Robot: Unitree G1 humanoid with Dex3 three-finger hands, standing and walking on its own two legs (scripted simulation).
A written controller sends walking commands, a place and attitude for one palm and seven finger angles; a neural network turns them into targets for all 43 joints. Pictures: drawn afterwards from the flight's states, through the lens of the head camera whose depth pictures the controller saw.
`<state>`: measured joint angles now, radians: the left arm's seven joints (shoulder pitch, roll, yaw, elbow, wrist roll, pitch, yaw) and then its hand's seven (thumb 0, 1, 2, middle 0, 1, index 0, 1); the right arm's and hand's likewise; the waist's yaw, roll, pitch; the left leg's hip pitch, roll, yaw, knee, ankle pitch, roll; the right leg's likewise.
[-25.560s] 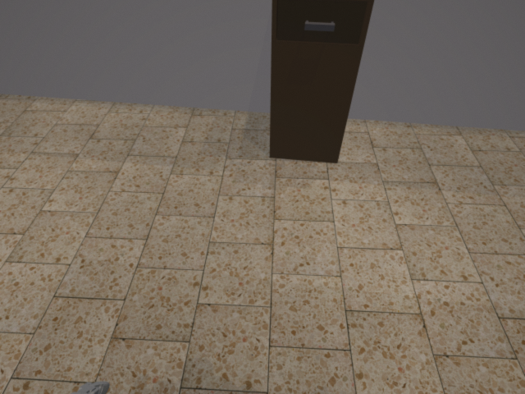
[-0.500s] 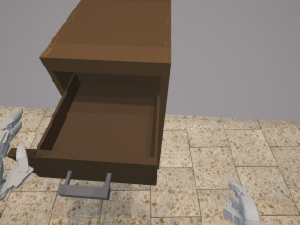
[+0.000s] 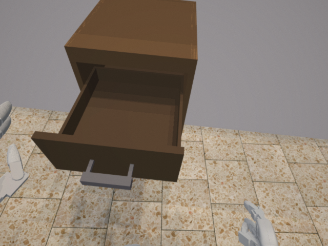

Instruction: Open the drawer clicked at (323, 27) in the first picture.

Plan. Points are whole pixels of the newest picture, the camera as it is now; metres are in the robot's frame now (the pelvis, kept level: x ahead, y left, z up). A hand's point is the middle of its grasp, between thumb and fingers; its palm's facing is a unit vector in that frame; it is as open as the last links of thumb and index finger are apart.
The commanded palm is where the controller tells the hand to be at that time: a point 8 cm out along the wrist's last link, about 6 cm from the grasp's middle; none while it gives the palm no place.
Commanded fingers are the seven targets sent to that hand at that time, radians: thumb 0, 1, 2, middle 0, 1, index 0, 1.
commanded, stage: step back with the hand held close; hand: left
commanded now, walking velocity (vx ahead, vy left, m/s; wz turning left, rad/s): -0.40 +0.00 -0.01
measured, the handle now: (109, 173) +0.28 +0.16 +0.00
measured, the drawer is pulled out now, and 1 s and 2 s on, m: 0.29 0.29 0.29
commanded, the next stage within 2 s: stop stepping back and stand still in 0.44 s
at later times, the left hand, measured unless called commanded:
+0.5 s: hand out of the picture +0.09 +0.22 +0.16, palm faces +0.30 -0.82 -0.50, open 7.4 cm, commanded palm +0.02 +0.26 +0.19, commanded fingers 0.00 0.90 0.90 -0.20 -0.30 -0.20 -0.30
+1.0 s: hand out of the picture -0.05 +0.18 +0.17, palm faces +0.36 -0.83 -0.43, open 7.4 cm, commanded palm -0.11 +0.23 +0.19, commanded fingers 0.00 0.90 0.90 -0.20 -0.30 -0.20 -0.30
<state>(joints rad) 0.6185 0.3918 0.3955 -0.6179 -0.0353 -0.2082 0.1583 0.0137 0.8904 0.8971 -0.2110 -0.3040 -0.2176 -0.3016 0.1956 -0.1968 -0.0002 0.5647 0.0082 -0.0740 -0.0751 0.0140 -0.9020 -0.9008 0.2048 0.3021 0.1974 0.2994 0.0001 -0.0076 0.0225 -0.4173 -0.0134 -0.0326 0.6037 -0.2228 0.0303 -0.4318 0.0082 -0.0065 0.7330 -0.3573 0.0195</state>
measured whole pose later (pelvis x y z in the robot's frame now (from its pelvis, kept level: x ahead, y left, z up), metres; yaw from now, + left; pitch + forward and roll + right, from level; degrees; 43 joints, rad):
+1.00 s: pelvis -0.23 -0.05 +0.01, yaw +1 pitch +1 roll +1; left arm 0.64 0.37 0.33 -0.57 -0.02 -0.18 0.16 0.01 0.89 0.90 -0.21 -0.30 -0.22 -0.30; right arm 0.29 -0.25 -0.02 0.64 0.00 -0.10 -0.07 0.02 -0.90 -0.90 0.21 0.30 0.20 0.30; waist -0.03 -0.03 -0.04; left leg -0.20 0.00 0.07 0.44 -0.28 0.05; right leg -0.34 -0.01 -0.09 0.54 -0.24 -0.03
